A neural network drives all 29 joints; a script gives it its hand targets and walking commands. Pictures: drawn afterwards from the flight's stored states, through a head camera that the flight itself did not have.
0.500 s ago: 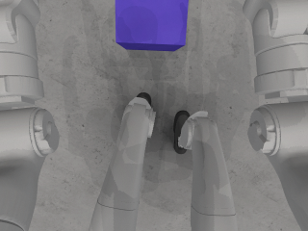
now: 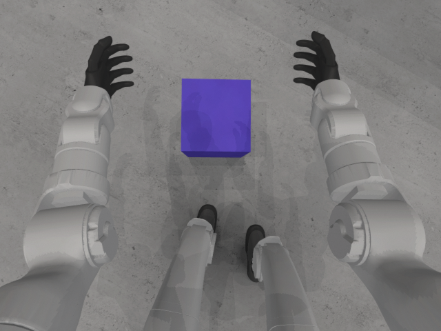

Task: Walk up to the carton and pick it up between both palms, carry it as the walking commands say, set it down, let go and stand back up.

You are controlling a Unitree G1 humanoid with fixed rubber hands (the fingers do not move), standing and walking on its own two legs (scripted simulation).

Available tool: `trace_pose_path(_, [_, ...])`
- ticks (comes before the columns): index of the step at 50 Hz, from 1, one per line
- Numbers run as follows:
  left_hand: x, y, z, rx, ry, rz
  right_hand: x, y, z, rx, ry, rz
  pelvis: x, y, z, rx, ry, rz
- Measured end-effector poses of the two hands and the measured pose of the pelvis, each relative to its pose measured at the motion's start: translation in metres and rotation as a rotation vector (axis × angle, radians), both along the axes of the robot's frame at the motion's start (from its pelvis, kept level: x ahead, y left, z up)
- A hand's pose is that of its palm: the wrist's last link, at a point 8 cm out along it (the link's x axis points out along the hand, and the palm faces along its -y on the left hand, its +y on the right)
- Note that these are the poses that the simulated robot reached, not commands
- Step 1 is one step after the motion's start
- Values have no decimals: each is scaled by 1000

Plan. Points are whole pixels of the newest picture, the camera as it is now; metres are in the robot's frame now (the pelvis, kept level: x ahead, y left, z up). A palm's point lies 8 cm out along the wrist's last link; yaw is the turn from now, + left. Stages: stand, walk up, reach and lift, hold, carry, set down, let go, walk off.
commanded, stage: let go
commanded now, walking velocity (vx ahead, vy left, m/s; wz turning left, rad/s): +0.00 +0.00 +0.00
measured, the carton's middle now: (215, 123) +0.51 +0.09 -0.56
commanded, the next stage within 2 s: stand in 1.16 s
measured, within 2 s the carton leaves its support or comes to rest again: neither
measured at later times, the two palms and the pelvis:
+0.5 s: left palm (80, 175) +0.31 +0.24 -0.01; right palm (415, 182) +0.37 -0.20 -0.02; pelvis +0.08 -0.01 +0.08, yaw +1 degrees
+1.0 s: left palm (106, 248) +0.23 +0.18 +0.02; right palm out of the picture +0.25 -0.28 +0.03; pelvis +0.08 -0.06 +0.09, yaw +2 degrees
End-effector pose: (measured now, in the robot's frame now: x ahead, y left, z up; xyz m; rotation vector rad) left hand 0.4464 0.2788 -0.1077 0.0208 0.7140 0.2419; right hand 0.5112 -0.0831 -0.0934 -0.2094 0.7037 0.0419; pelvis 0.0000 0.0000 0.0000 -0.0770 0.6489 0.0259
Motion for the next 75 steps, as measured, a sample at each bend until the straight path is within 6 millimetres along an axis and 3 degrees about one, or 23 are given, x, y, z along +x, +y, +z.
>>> trace_pose_path(8, [-37,-1,18,61,60,-96,-50,-44,8,-60,21,-49,32,8,31,15,-37,-17])
trace_pose_path(16, [-82,-3,57,86,104,-139,-94,-75,37,-39,39,-42,62,6,56,25,-111,-30])
trace_pose_path(23, [-126,-30,89,76,113,-149,-131,-105,63,-29,33,-50,77,-7,73,34,-202,-20])
trace_pose_path(32, [-191,-75,117,44,103,-145,-202,-158,102,-47,48,-54,87,-35,90,87,-423,-14])
trace_pose_path(36, [-211,-88,126,40,90,-150,-228,-178,116,-45,41,-60,90,-46,94,100,-530,-7])
trace_pose_path(44, [-219,-94,131,58,98,-169,-255,-197,125,-39,53,-60,83,-60,94,112,-698,2])
trace_pose_path(54, [-210,-94,128,53,123,-209,-267,-189,122,-15,85,-113,84,-50,93,105,-748,-9])
trace_pose_path(62, [-203,-61,127,99,125,-130,-263,-174,115,-66,98,-95,93,-30,91,93,-685,-9])
trace_pose_path(69, [-205,-15,116,173,124,-97,-267,-202,118,-209,108,-157,105,-17,87,81,-668,-29])
trace_pose_path(75, [-206,-1,112,194,141,-117,-272,-217,125,-250,84,-214,109,-8,87,79,-666,-39])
